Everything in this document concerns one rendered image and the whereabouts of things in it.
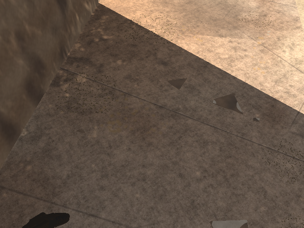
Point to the left robot hand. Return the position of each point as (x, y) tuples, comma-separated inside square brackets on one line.
[(44, 220)]

